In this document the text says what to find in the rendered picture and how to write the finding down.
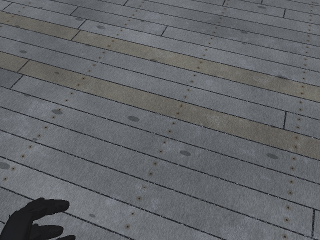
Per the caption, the left robot hand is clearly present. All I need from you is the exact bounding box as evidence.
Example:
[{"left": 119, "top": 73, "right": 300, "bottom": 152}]
[{"left": 0, "top": 197, "right": 76, "bottom": 240}]

